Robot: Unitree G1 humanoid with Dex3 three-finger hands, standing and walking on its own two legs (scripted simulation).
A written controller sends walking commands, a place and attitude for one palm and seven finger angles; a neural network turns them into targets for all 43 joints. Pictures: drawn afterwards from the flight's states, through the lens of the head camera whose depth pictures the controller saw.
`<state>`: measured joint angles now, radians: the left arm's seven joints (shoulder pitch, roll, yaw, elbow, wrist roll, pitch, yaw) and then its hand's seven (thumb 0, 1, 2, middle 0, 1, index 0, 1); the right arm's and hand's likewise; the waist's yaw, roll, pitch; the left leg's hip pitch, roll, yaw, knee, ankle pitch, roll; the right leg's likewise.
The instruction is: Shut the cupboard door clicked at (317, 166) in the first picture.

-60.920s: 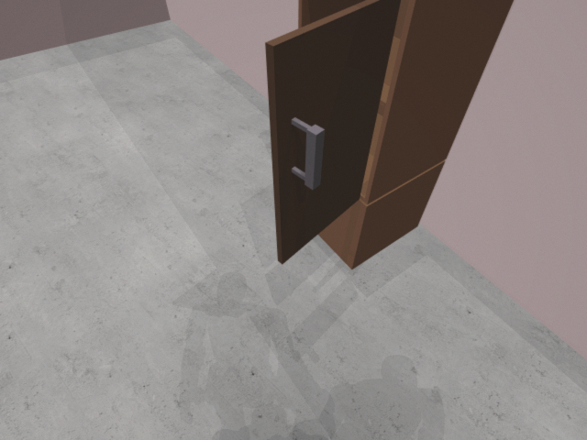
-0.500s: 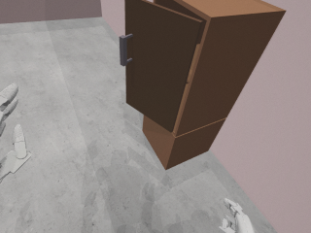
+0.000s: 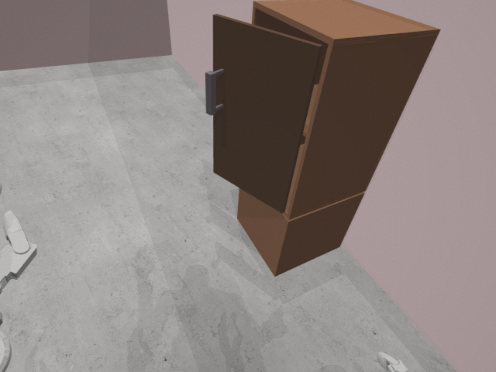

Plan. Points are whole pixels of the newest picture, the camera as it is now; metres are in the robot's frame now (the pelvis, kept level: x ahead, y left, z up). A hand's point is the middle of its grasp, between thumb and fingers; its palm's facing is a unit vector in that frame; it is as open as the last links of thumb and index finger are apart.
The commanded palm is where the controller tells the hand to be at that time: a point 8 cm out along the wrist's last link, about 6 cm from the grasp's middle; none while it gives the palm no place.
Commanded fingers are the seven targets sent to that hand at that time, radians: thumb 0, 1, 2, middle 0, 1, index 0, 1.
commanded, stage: stop stepping back and stand still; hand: left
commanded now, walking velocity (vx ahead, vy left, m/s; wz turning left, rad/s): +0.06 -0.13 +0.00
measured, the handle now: (215, 91) +0.93 +0.14 +0.05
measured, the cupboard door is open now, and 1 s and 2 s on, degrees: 24 24 24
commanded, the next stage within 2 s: let the arm hang, fingers relaxed in 0.14 s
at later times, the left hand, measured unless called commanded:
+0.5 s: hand out of the picture +0.11 +0.18 -0.15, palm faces +0.00 -0.99 -0.14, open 7.4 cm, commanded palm none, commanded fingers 0.00 0.90 0.90 -0.20 -0.30 -0.20 -0.30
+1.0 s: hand out of the picture -0.02 +0.23 -0.15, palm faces +0.03 -0.97 -0.25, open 7.4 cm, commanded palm none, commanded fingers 0.00 0.90 0.90 -0.20 -0.30 -0.20 -0.30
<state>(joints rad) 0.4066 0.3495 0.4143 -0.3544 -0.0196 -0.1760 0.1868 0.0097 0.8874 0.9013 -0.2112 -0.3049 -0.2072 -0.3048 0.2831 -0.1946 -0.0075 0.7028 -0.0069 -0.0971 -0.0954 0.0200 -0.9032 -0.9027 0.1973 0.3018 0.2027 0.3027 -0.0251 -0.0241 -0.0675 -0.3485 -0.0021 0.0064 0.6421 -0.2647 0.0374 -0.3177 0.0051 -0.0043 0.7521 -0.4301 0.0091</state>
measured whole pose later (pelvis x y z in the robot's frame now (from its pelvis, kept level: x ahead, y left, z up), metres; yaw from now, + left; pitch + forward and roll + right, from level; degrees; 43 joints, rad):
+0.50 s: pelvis +0.01 +0.02 +0.00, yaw +1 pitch +1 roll +0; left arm 0.31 0.16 -0.01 0.66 0.02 0.08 0.00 0.01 0.91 0.90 -0.20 -0.30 -0.19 -0.30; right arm 0.21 -0.25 0.01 0.83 -0.04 -0.01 0.00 0.01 -0.91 -0.90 0.20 0.30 0.20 0.30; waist -0.03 -0.03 0.01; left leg -0.34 -0.03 0.03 0.63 -0.30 0.05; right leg -0.29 -0.02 -0.05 0.63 -0.35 0.00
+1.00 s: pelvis +0.00 +0.03 +0.02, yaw +0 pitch -1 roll +0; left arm 0.33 0.22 0.01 1.11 0.01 0.02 0.01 0.00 0.91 0.90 -0.20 -0.30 -0.20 -0.30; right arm 0.29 -0.19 0.00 1.09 -0.02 0.01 -0.02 0.01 -0.91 -0.90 0.20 0.30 0.20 0.30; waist 0.01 0.03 0.00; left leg -0.21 -0.04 0.04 0.40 -0.17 0.06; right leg -0.16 -0.02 -0.04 0.40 -0.22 0.01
